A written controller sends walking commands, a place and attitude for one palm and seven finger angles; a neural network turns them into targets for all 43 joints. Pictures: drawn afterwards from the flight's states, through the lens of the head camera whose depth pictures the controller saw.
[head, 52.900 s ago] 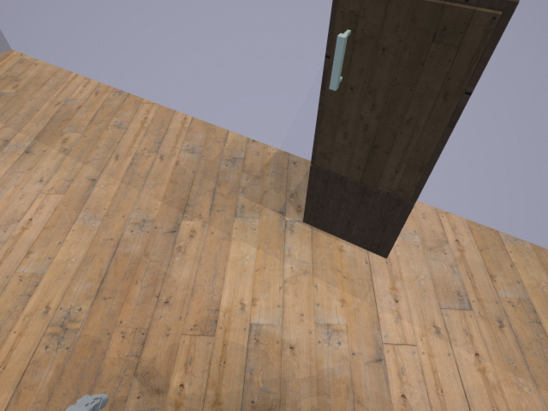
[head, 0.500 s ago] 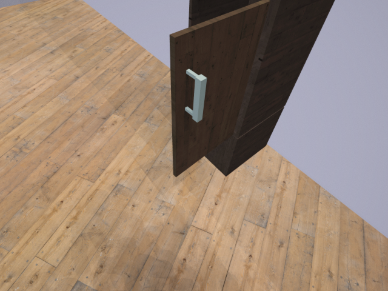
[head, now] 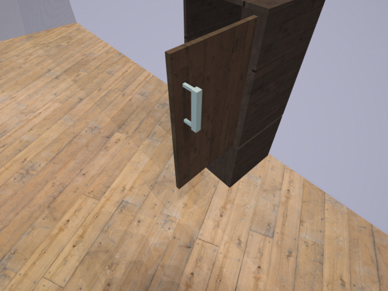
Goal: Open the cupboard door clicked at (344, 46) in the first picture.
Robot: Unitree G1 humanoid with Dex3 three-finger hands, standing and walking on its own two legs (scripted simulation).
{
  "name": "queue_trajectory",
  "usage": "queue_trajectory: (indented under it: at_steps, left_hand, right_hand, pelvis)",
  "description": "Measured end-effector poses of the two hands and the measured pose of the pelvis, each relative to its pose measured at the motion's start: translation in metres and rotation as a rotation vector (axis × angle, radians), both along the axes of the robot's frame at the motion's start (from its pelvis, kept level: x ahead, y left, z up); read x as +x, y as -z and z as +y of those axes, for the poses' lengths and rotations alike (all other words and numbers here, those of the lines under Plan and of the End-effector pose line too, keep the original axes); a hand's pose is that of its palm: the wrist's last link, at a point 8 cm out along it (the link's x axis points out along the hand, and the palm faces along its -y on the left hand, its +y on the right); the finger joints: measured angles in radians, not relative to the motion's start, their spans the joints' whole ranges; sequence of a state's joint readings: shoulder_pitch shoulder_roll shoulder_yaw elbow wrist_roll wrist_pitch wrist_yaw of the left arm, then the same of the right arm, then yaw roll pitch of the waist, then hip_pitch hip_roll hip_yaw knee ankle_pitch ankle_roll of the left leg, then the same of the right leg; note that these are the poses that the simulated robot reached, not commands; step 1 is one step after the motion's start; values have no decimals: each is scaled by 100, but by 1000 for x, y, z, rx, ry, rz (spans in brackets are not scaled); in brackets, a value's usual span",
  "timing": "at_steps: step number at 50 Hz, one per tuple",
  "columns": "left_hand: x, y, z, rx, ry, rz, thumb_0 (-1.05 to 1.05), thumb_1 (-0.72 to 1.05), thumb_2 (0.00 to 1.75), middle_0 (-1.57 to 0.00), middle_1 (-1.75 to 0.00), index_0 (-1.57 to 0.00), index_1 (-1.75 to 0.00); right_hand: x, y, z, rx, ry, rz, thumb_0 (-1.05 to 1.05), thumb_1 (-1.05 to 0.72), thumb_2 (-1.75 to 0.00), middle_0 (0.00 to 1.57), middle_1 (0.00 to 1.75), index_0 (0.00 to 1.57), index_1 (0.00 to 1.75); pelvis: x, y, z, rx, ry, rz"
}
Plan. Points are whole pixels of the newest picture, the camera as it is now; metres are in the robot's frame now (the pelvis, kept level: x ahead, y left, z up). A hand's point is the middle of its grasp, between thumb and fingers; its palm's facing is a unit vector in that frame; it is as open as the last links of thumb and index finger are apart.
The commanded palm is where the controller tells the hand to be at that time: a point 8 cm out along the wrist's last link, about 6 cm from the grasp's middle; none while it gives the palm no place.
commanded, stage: let the arm hang, fingers relaxed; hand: left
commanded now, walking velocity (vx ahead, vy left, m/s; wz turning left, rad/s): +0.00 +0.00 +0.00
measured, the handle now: (191, 108) +0.59 +0.04 +0.05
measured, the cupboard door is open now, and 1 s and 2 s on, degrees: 93 93 93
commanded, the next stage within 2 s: look to check the result in 0.16 s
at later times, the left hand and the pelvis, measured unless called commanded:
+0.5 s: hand out of the picture -0.01 +0.17 -0.17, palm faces +0.05 -0.98 -0.19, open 7.3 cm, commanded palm none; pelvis +0.01 +0.00 +0.00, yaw +0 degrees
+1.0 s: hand out of the picture +0.03 +0.17 -0.17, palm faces +0.03 -0.98 -0.20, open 7.3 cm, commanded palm none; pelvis +0.02 -0.01 +0.00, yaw +0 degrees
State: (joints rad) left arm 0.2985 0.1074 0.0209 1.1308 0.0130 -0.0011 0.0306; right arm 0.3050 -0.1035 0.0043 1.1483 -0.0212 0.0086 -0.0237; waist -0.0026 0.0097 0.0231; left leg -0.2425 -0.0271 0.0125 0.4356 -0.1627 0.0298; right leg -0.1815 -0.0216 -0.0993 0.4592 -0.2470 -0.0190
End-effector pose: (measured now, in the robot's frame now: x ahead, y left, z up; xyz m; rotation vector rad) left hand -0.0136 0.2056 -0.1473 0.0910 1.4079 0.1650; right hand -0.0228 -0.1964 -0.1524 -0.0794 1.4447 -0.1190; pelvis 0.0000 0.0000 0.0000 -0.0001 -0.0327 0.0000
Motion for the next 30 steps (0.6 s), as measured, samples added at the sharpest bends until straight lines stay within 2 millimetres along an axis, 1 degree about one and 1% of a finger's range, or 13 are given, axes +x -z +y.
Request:
queue_trajectory:
  at_steps: [6, 16, 23, 30]
  left_hand:
    - [4, 2, 0, -4, 11, 5, 1, 92, 90, -20, -30, -20, -30]
    - [-5, -2, 6, 12, 3, 52, 0, 92, 90, -20, -30, -20, -30]
    - [-6, -4, 9, 24, 1, 70, 0, 91, 90, -20, -30, -20, -30]
    - [3, -5, 8, 28, 6, 54, 0, 91, 90, -20, -30, -20, -30]
  right_hand:
    - [2, -3, -9, -25, 8, -5, 0, -91, -89, 20, 30, 20, 30]
    - [5, -5, -15, -35, -3, 16, 0, -91, -89, 20, 30, 19, 30]
    - [16, -4, -17, -32, -12, 8, 0, -90, -89, 20, 30, 19, 30]
    - [28, -5, -22, -39, -21, -9, 0, -91, -89, 20, 30, 20, 30]
  pelvis:
    - [1, 0, -1, -1, 3, 1]
    - [5, -1, -2, -1, 2, 5]
    - [10, -2, -3, 0, 2, 5]
    - [14, -3, -5, 1, 2, 2]
